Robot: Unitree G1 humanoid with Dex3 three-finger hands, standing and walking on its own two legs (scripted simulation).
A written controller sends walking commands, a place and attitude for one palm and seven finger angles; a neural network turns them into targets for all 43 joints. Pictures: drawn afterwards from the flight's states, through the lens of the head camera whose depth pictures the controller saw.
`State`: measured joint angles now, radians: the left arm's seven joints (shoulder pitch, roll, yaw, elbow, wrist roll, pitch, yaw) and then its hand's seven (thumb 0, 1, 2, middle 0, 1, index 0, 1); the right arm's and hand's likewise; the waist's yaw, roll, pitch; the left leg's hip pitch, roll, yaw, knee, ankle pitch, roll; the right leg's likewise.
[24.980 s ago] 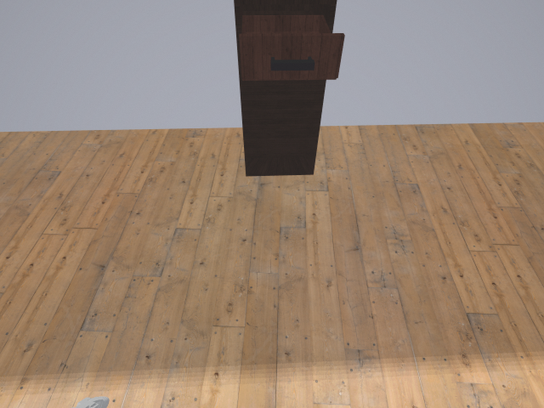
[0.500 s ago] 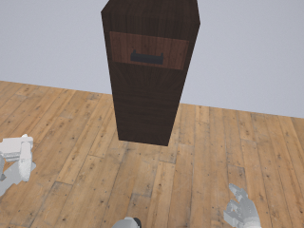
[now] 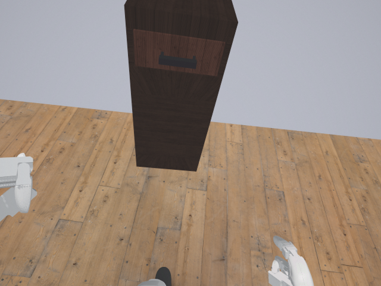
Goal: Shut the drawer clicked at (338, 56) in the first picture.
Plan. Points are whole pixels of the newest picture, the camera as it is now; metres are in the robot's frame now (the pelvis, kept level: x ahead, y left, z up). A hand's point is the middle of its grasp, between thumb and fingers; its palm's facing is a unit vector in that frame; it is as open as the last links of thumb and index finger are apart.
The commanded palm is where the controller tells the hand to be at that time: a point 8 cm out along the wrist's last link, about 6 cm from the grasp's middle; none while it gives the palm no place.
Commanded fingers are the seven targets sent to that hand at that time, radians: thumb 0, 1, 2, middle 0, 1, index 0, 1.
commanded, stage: stop stepping back and stand still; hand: left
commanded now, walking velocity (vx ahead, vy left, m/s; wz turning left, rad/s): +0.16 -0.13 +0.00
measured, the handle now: (178, 59) +0.85 +0.08 +0.02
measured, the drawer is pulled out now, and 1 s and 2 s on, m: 0.00 0.00 0.00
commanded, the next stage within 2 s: let the arm hang, fingers relaxed in 1.32 s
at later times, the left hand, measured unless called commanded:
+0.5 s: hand out of the picture +0.07 +0.26 +0.19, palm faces +0.20 -0.86 -0.48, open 3.2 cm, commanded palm +0.03 +0.32 +0.18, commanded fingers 0.00 0.90 0.90 -1.40 -1.60 -1.40 -1.60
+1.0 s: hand out of the picture +0.05 +0.32 +0.17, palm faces +0.39 -0.79 -0.48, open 3.2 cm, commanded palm +0.00 +0.36 +0.18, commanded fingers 0.00 0.90 0.90 -1.40 -1.60 -1.40 -1.60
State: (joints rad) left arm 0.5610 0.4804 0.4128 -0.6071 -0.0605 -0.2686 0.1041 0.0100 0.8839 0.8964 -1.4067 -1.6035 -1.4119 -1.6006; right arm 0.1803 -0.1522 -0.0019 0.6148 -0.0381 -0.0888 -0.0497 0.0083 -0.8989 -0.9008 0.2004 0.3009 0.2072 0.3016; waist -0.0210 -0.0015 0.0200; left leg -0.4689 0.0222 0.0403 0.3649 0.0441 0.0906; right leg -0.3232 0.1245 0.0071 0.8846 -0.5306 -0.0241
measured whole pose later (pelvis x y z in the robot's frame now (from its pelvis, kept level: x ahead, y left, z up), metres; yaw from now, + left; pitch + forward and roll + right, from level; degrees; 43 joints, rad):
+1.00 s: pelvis -0.13 +0.08 +0.00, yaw +1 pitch -1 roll +0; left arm 0.65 0.38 0.38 -0.58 -0.03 -0.24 0.14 0.01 0.88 0.90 -1.41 -1.60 -1.41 -1.60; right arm 0.23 -0.18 0.01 0.65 -0.01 -0.09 -0.06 0.01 -0.90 -0.90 0.20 0.30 0.21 0.30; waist 0.01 0.01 0.01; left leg -0.36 0.02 0.04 0.68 -0.31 0.02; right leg -0.25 -0.01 -0.06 0.57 -0.31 -0.02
